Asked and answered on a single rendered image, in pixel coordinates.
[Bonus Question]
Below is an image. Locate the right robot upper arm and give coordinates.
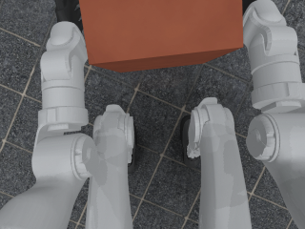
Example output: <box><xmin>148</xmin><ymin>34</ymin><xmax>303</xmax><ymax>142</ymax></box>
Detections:
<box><xmin>246</xmin><ymin>113</ymin><xmax>305</xmax><ymax>229</ymax></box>

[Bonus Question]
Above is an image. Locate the right robot thigh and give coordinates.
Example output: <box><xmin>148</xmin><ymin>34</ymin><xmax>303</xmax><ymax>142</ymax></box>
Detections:
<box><xmin>190</xmin><ymin>103</ymin><xmax>253</xmax><ymax>229</ymax></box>

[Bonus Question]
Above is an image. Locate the robot left hand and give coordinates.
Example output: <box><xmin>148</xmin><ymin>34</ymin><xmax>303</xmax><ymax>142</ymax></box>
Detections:
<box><xmin>54</xmin><ymin>0</ymin><xmax>84</xmax><ymax>33</ymax></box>

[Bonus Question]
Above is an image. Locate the robot right forearm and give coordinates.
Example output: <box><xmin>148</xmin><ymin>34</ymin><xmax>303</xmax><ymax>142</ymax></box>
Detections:
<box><xmin>242</xmin><ymin>0</ymin><xmax>305</xmax><ymax>114</ymax></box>

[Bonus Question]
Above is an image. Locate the robot left forearm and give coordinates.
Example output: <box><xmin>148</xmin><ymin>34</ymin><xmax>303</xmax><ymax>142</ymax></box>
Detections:
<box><xmin>31</xmin><ymin>21</ymin><xmax>89</xmax><ymax>174</ymax></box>

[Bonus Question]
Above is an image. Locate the robot right shin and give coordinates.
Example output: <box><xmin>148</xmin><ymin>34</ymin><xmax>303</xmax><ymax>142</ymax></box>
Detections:
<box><xmin>187</xmin><ymin>97</ymin><xmax>234</xmax><ymax>157</ymax></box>

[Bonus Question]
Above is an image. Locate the carton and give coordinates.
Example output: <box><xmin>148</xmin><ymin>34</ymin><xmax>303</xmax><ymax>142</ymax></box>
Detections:
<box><xmin>79</xmin><ymin>0</ymin><xmax>244</xmax><ymax>73</ymax></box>

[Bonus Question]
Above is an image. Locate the robot right hand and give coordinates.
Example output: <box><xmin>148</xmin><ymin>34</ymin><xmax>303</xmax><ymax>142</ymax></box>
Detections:
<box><xmin>242</xmin><ymin>0</ymin><xmax>257</xmax><ymax>16</ymax></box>

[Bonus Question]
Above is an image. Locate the left robot upper arm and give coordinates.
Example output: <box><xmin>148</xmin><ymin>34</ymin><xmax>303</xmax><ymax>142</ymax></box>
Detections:
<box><xmin>0</xmin><ymin>133</ymin><xmax>99</xmax><ymax>229</ymax></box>

